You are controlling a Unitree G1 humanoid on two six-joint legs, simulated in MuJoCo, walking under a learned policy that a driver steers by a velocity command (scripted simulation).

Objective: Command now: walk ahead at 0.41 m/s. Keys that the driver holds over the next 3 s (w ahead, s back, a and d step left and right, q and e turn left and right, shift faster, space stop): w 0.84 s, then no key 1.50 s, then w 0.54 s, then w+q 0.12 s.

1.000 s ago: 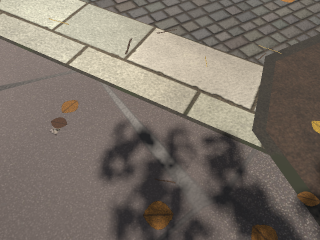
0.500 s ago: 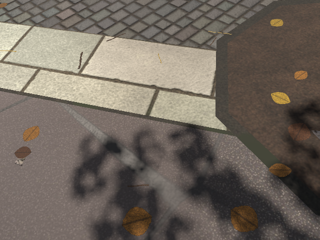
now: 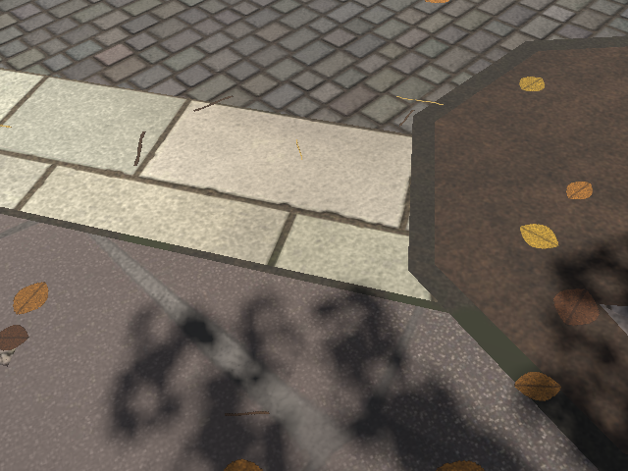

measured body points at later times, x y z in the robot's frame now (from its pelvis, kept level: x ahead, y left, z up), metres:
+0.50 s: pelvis +0.26 +0.03 -0.01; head +0.30 +0.03 +0.43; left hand +0.23 +0.31 -0.15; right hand +0.49 -0.21 -0.10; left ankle +0.38 +0.12 -0.73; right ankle +0.04 -0.10 -0.68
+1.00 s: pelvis +0.54 -0.01 -0.01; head +0.57 -0.02 +0.44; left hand +0.76 +0.22 -0.09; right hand +0.53 -0.30 -0.14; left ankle +0.39 +0.12 -0.72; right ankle +0.67 -0.12 -0.73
